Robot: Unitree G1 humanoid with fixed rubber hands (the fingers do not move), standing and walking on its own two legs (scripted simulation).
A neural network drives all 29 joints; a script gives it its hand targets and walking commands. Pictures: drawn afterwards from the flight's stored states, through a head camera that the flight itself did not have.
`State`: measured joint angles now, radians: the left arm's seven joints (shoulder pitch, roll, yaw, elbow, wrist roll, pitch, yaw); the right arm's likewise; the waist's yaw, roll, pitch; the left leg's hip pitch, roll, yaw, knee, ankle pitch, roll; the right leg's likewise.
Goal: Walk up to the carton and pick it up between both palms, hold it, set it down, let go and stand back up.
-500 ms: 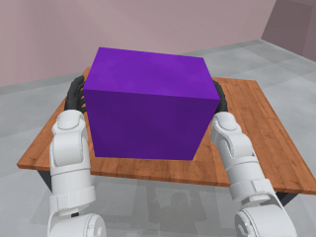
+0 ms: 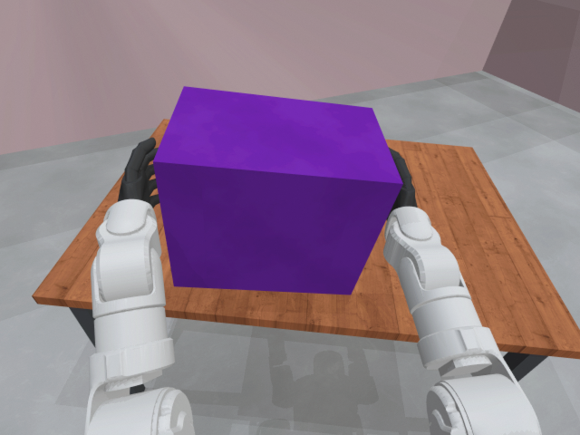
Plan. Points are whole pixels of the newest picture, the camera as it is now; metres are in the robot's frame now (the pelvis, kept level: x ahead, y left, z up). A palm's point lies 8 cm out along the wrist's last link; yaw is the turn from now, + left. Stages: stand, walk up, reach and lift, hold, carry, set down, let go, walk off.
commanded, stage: hold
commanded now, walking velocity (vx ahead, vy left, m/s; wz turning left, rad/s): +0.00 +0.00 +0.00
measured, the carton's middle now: (272, 197) +0.38 +0.01 +0.17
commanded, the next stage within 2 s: none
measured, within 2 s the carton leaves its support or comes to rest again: neither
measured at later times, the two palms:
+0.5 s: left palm (136, 203) +0.35 +0.18 +0.18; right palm (397, 205) +0.35 -0.15 +0.17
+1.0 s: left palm (137, 203) +0.35 +0.18 +0.19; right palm (399, 205) +0.35 -0.16 +0.17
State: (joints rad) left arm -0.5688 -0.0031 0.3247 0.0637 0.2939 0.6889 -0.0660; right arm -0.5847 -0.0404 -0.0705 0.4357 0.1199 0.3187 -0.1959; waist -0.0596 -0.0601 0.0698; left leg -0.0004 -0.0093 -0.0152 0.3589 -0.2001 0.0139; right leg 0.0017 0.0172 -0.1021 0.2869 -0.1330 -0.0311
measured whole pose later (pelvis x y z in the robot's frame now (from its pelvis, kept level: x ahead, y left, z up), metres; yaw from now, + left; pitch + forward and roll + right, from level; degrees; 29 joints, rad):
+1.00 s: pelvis +0.00 +0.00 +0.00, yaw +0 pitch -9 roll -1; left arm -0.54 -0.01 0.31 0.02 0.29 0.69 -0.06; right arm -0.57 -0.06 -0.05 0.40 0.14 0.32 -0.20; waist -0.06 -0.06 0.07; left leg 0.00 -0.01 -0.01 0.36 -0.21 0.02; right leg 0.01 0.02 -0.09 0.28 -0.13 -0.03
